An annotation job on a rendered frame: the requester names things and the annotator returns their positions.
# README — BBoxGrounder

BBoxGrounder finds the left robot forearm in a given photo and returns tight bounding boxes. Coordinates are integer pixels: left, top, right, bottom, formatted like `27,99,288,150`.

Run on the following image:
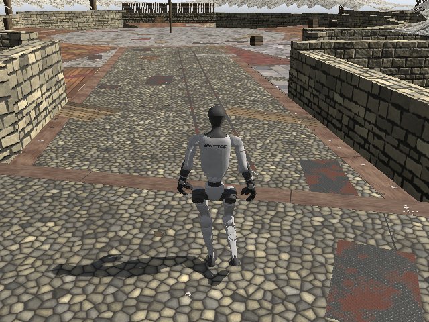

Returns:
178,161,190,185

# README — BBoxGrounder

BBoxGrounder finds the right robot forearm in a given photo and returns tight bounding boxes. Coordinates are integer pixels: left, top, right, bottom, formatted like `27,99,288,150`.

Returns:
242,163,255,189

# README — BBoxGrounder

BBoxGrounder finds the robot left hand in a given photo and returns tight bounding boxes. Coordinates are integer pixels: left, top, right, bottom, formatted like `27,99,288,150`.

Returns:
177,182,193,195

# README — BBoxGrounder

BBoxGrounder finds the humanoid robot head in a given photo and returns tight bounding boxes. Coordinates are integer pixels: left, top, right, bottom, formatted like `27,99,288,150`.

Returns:
205,105,227,138

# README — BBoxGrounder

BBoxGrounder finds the robot right hand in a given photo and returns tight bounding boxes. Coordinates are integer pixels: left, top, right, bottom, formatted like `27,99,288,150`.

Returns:
241,187,257,201

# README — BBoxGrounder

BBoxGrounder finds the robot left upper arm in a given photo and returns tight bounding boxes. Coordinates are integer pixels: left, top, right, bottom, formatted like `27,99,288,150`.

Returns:
183,134,202,171

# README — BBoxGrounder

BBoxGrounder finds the robot left shin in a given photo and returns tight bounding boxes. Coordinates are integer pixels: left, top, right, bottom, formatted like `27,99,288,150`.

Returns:
200,217,214,258

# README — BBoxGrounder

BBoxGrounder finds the robot right upper arm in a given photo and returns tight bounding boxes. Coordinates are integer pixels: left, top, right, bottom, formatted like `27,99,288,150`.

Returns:
230,136,249,173

